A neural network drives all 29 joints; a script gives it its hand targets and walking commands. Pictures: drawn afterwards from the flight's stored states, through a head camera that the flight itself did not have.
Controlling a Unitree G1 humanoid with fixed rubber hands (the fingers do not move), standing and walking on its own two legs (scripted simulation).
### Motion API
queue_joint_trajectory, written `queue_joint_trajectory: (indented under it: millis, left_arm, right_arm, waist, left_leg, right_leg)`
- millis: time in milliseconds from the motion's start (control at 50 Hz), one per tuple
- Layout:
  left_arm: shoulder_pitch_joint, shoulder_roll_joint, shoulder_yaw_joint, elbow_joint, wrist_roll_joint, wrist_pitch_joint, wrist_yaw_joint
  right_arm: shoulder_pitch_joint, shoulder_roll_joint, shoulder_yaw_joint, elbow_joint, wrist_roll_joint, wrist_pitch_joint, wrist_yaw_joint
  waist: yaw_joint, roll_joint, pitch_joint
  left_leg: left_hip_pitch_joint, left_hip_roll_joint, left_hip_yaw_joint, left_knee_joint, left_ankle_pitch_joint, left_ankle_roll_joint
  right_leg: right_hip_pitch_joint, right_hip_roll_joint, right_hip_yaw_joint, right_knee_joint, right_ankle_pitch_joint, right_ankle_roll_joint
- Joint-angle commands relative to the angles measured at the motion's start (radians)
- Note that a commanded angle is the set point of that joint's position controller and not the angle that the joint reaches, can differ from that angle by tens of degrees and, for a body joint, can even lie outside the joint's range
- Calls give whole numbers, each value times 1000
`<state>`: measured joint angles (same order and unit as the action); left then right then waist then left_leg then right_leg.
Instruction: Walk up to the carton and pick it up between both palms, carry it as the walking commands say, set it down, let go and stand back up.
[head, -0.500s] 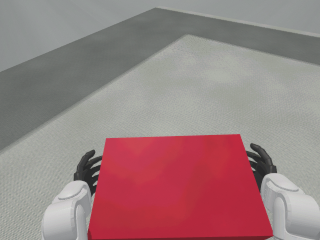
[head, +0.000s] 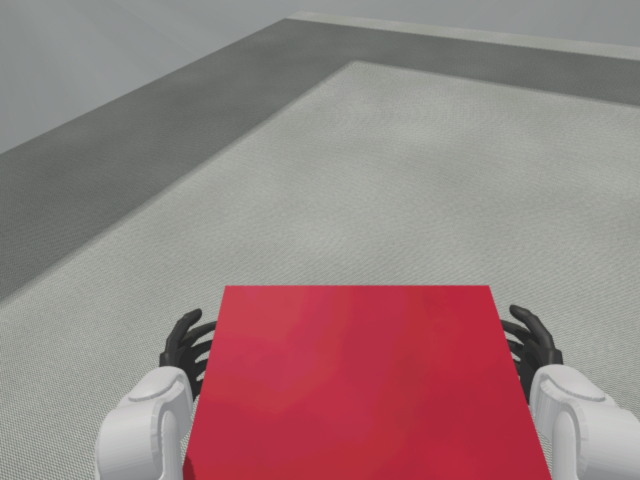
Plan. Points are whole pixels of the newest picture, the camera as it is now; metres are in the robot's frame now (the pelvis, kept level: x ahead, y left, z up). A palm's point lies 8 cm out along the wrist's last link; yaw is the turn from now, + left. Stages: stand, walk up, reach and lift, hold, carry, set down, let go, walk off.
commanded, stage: carry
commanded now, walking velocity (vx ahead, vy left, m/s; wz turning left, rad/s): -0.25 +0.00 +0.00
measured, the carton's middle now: (354, 413) +0.23 -0.02 -0.01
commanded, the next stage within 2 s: none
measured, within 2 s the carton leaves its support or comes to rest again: neither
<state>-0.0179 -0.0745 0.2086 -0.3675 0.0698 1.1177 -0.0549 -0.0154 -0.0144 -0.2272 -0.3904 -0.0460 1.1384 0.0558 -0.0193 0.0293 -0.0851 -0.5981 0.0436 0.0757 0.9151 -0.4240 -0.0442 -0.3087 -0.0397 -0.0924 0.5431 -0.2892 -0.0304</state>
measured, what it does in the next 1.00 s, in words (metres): walks backwards: left foot, then right foot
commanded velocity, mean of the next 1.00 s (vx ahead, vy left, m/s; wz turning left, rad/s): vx -0.25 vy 0.00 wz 0.00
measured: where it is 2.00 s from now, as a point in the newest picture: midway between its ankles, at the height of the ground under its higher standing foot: outside the picture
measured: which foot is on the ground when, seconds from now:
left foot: up 0.00-0.26, down 0.28-0.68, up 0.70-1.00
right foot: down 0.00-0.30, up 0.32-0.66, down 0.68-1.00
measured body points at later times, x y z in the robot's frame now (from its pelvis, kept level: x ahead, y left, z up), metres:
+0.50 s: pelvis -0.18 +0.02 +0.00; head -0.18 +0.03 +0.45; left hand +0.05 +0.24 +0.06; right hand +0.08 -0.15 +0.08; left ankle -0.16 +0.12 -0.74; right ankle -0.20 -0.12 -0.65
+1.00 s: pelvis -0.37 -0.02 +0.00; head -0.36 -0.03 +0.45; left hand -0.11 +0.17 +0.08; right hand -0.11 -0.22 +0.07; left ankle -0.42 +0.11 -0.70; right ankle -0.30 -0.12 -0.74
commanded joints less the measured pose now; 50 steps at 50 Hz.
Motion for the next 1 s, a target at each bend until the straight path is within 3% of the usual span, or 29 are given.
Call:
queue_joint_trajectory:
  millis: [0, 60, 160, 220, 240, 260, 280, 300, 320, 340, 360, 400, 440, 480, 560, 600, 620, 640, 660, 680, 700, 720, 740, 780, 820, 880, 980]
  left_arm:
    - [-451, -705, -763, -195, -328, 3, -161]
    - [-407, -686, -752, -189, -318, 15, -156]
    - [-381, -673, -763, -176, -320, 29, -158]
    - [-381, -681, -784, -188, -328, 28, -157]
    - [-382, -681, -789, -191, -329, 28, -155]
    - [-402, -682, -794, -198, -332, 26, -153]
    - [-414, -681, -798, -195, -335, 25, -153]
    - [-450, -682, -825, -246, -356, 23, -158]
    - [-478, -710, -845, -252, -369, 19, -163]
    - [-476, -730, -849, -223, -377, 17, -172]
    - [-475, -744, -850, -206, -390, 11, -177]
    - [-491, -731, -856, -214, -401, 6, -170]
    - [-491, -705, -852, -219, -398, 10, -162]
    - [-479, -689, -849, -218, -392, 18, -152]
    - [-424, -690, -825, -174, -374, 32, -147]
    - [-403, -699, -809, -150, -368, 32, -151]
    - [-398, -702, -801, -141, -365, 31, -154]
    - [-397, -703, -793, -134, -361, 31, -157]
    - [-396, -703, -783, -128, -354, 32, -161]
    - [-362, -697, -766, -93, -336, 25, -165]
    - [-392, -715, -779, -135, -344, 19, -163]
    - [-415, -725, -781, -162, -343, 15, -163]
    - [-424, -719, -778, -191, -340, 10, -161]
    - [-436, -694, -765, -205, -328, 6, -156]
    - [-408, -682, -757, -206, -320, 13, -151]
    - [-373, -670, -755, -190, -319, 25, -152]
    - [-370, -676, -782, -195, -325, 29, -154]
  right_arm:
    - [-542, 835, 870, -147, 388, -12, 182]
    - [-516, 812, 862, -149, 377, -6, 164]
    - [-445, 803, 848, -134, 358, 10, 150]
    - [-414, 805, 833, -121, 352, 11, 151]
    - [-409, 806, 831, -119, 350, 9, 152]
    - [-417, 805, 830, -124, 348, 7, 153]
    - [-418, 798, 828, -129, 342, 5, 155]
    - [-376, 784, 790, -102, 313, -9, 155]
    - [-410, 809, 803, -156, 326, -12, 160]
    - [-404, 811, 798, -156, 320, -9, 163]
    - [-411, 805, 798, -174, 317, -12, 163]
    - [-409, 776, 787, -189, 319, -15, 159]
    - [-396, 748, 776, -186, 312, -12, 157]
    - [-383, 734, 770, -177, 305, -4, 155]
    - [-352, 735, 772, -151, 294, 11, 158]
    - [-354, 739, 783, -148, 293, 13, 162]
    - [-361, 741, 792, -146, 295, 13, 163]
    - [-371, 747, 802, -144, 297, 10, 163]
    - [-386, 748, 805, -143, 300, 8, 162]
    - [-455, 733, 828, -190, 313, 6, 162]
    - [-463, 764, 827, -167, 330, 4, 169]
    - [-486, 795, 841, -158, 348, -2, 177]
    - [-509, 813, 855, -162, 371, -8, 183]
    - [-540, 824, 868, -168, 393, -12, 178]
    - [-523, 806, 862, -168, 386, -8, 166]
    - [-480, 793, 857, -168, 371, 2, 152]
    - [-418, 800, 839, -145, 360, 11, 150]
  waist:
    - [19, -172, -142]
    - [22, -205, -162]
    - [32, -257, -203]
    - [30, -240, -251]
    - [27, -206, -271]
    - [30, -142, -276]
    - [32, -18, -268]
    - [14, 270, -191]
    - [11, 246, -155]
    - [11, 154, -158]
    - [16, 85, -162]
    - [19, 115, -172]
    - [16, 147, -179]
    - [14, 182, -196]
    - [3, 229, -253]
    - [9, 215, -274]
    - [10, 175, -283]
    - [9, 109, -269]
    - [6, -43, -248]
    - [26, -307, -194]
    - [27, -290, -159]
    - [26, -219, -160]
    - [23, -158, -148]
    - [17, -178, -135]
    - [19, -200, -152]
    - [24, -229, -176]
    - [33, -252, -231]
  left_leg:
    - [22, -21, -54, 342, 10, -7]
    - [15, -26, -22, 248, -4, -13]
    - [127, -54, 11, -102, -79, 12]
    - [235, -62, 26, -371, 13, 34]
    - [326, -38, 30, -516, 123, 35]
    - [424, 24, -46, -592, 146, 39]
    - [500, 153, -187, -639, 162, 56]
    - [441, 346, -355, -623, 422, 166]
    - [402, 403, -347, -598, 682, 216]
    - [375, 386, -300, -560, 798, 242]
    - [360, 333, -219, -530, 785, 215]
    - [378, 255, -125, -499, 740, 177]
    - [382, 225, -122, -508, 636, 161]
    - [412, 240, -169, -531, 590, 158]
    - [472, 264, -239, -546, 653, 160]
    - [469, 258, -233, -532, 672, 141]
    - [427, 238, -207, -509, 627, 111]
    - [321, 204, -190, -469, 503, 68]
    - [154, 141, -145, -389, 298, 24]
    - [-10, 33, 13, -261, -15, -27]
    - [-6, 24, 8, -9, -157, -23]
    - [17, 7, -34, 146, -145, -13]
    - [32, -2, -51, 241, -87, -13]
    - [24, -14, -55, 335, 6, -14]
    - [22, -20, -37, 288, -6, -18]
    - [55, -34, -16, 95, -51, -11]
    - [189, -58, 7, -274, -49, 30]
  right_leg:
    - [12, -257, 120, -163, 462, -110]
    - [71, -230, 134, -152, 387, -99]
    - [138, -254, 245, -189, 344, -118]
    - [171, -258, 262, -182, 384, -104]
    - [141, -241, 232, -164, 357, -68]
    - [54, -203, 198, -109, 267, -22]
    - [-70, -144, 157, -25, 122, 23]
    - [-238, -34, 6, 93, -95, 76]
    - [-283, -11, 10, 362, -270, 69]
    - [-279, 12, 80, 535, -278, 60]
    - [-273, 19, 108, 623, -223, 57]
    - [-291, 40, 93, 700, -145, 70]
    - [-272, 49, 63, 630, -154, 85]
    - [-244, 54, 32, 494, -189, 90]
    - [-116, 69, -7, 184, -230, 64]
    - [-22, 63, -28, -35, -128, 46]
    - [69, 34, -35, -172, -24, 43]
    - [166, -33, 26, -250, 18, 36]
    - [264, -165, 164, -252, 142, 31]
    - [231, -395, 329, -197, 496, -96]
    - [129, -413, 296, -167, 757, -152]
    - [101, -375, 243, -158, 743, -167]
    - [52, -325, 179, -166, 630, -148]
    - [37, -250, 110, -153, 533, -113]
    - [74, -229, 115, -143, 471, -105]
    - [131, -235, 192, -161, 393, -106]
    - [186, -257, 274, -190, 407, -121]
